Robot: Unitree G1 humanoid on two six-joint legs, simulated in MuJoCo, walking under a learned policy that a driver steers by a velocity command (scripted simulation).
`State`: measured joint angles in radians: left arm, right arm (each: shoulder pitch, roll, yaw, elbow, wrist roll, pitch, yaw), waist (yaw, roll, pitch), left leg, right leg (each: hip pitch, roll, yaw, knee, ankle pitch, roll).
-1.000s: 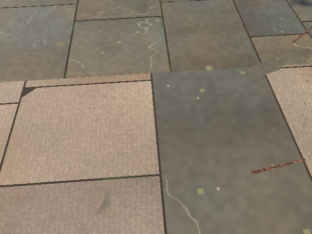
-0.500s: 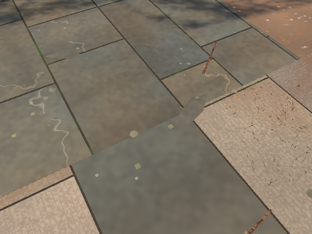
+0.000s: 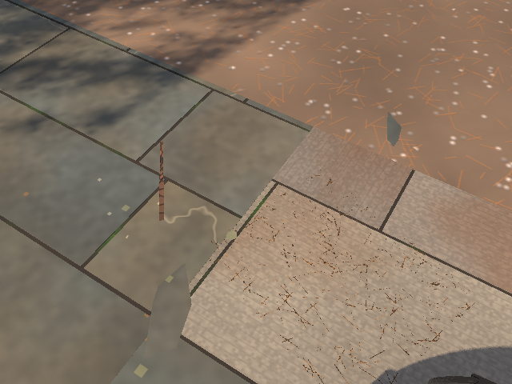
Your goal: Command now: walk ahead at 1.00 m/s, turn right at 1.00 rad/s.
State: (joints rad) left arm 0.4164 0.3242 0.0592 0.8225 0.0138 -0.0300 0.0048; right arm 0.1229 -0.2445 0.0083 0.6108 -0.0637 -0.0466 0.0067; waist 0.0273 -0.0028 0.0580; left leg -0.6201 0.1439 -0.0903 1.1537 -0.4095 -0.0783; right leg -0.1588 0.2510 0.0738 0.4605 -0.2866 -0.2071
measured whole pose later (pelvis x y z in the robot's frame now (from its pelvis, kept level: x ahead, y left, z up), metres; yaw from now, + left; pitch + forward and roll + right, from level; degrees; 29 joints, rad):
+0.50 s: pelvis +0.46 +0.02 +0.00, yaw -27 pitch +2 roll +3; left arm -0.03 0.34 0.03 0.59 0.04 -0.01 -0.08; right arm 0.52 -0.32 -0.06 0.89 -0.03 -0.08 0.01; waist -0.08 -0.03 0.02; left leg 0.10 0.02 0.24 0.26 -0.37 -0.06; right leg -0.79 -0.04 -0.02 1.02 -0.10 -0.12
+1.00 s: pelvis +0.89 -0.24 -0.01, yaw -37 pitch +2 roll -1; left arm 0.51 0.30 0.04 0.94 -0.01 -0.11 -0.01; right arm 0.01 -0.28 0.01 0.64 -0.03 -0.05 0.04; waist 0.10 0.02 0.04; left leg -0.70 0.08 0.05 0.59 0.08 0.05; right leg 0.26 0.13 0.08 0.09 -0.37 -0.13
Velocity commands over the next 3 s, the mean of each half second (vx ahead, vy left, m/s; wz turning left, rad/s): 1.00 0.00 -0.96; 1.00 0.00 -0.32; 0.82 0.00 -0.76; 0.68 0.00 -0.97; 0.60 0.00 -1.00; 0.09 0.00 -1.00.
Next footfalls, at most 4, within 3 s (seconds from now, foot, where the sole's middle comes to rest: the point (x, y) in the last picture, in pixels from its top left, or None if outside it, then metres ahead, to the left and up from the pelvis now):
0.20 left None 0.41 0.18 -0.76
0.64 right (334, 294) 0.71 -0.18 -0.76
1.04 left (359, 167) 1.19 -0.30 -0.76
1.48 right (473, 141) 1.33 -0.73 -0.76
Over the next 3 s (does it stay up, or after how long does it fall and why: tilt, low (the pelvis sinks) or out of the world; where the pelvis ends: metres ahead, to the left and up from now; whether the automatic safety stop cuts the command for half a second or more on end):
stays up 1.44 -1.30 0.01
